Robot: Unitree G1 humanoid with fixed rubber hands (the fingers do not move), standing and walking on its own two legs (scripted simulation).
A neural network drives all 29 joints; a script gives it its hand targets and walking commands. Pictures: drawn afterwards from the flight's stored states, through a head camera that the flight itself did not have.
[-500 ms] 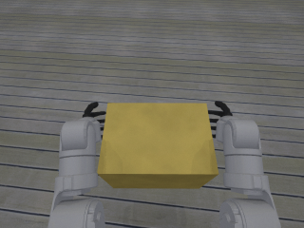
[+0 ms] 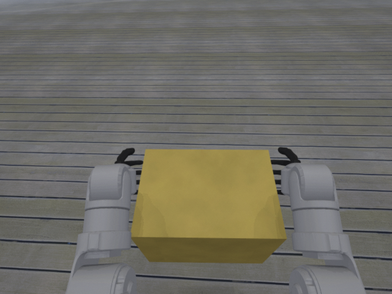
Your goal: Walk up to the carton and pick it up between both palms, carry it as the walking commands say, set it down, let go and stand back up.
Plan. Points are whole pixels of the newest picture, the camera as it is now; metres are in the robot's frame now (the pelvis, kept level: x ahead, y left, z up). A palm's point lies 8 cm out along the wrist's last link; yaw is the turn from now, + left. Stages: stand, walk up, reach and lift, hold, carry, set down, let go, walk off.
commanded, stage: carry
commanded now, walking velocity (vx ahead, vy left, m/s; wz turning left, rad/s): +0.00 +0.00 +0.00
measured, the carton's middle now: (206, 208) +0.33 +0.00 +0.02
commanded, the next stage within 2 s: none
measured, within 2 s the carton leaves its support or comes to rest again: neither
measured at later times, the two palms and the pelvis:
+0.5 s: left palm (122, 176) +0.35 +0.17 +0.12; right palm (286, 171) +0.35 -0.17 +0.12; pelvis +0.02 +0.00 +0.00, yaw +0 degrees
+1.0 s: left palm (119, 172) +0.36 +0.17 +0.12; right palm (283, 168) +0.36 -0.16 +0.12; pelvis +0.03 +0.00 +0.00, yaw +0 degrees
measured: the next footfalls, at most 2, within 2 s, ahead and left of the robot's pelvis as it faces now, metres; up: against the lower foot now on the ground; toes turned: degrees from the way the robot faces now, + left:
none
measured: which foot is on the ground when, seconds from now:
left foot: down 0.00-1.00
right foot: down 0.00-1.00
